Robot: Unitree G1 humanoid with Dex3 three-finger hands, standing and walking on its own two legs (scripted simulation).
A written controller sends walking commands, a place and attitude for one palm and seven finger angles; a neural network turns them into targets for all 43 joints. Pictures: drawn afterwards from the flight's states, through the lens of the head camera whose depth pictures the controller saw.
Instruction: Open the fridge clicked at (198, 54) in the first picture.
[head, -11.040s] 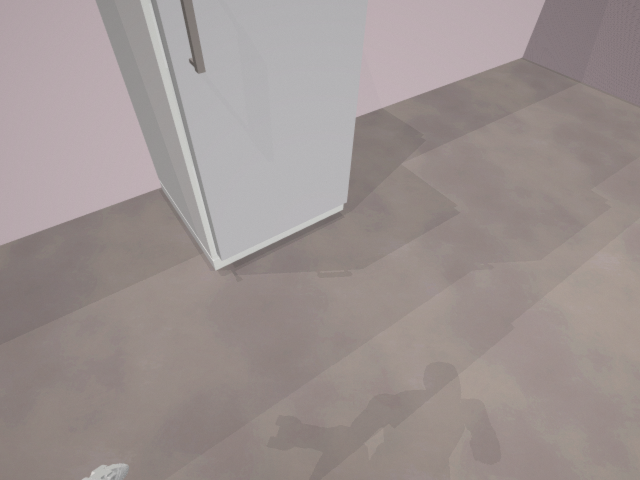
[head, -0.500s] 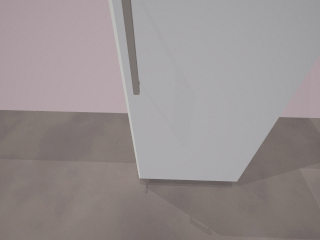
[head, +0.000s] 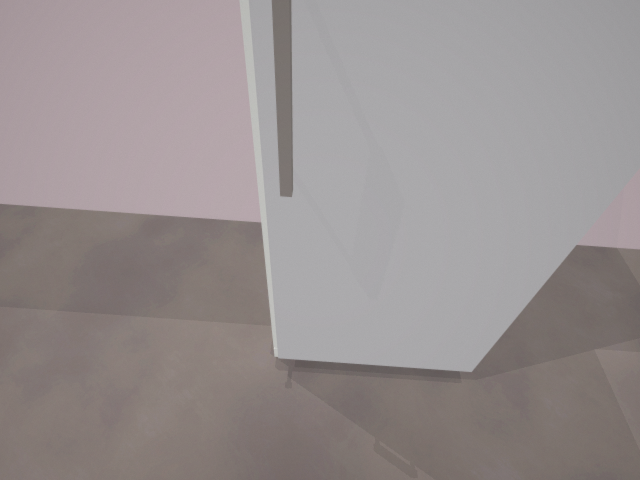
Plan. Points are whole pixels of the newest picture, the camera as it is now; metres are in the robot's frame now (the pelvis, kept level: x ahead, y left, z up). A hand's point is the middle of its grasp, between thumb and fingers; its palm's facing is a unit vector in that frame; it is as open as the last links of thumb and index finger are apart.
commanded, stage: come to a stop and stand still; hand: left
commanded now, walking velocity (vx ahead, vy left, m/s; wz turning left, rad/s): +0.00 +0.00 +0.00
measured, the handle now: (286, 92) +0.54 +0.09 +0.22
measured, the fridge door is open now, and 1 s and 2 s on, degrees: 0 0 0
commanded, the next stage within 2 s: look again from close up in 0.04 s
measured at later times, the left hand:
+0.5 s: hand out of the picture +0.00 +0.18 -0.17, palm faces +0.01 -0.98 -0.21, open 7.4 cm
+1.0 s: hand out of the picture +0.01 +0.16 -0.17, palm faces +0.03 -0.98 -0.21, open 7.4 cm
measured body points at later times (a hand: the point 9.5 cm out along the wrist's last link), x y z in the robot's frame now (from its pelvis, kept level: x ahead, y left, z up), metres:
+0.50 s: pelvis +0.00 -0.01 +0.00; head +0.01 +0.00 +0.45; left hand +0.00 +0.23 -0.16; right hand +0.03 -0.25 -0.15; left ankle +0.01 +0.08 -0.74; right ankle -0.04 -0.13 -0.74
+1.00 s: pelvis +0.01 -0.03 +0.00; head +0.01 -0.02 +0.45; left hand +0.01 +0.21 -0.15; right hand +0.04 -0.26 -0.15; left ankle +0.01 +0.08 -0.74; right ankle -0.04 -0.13 -0.74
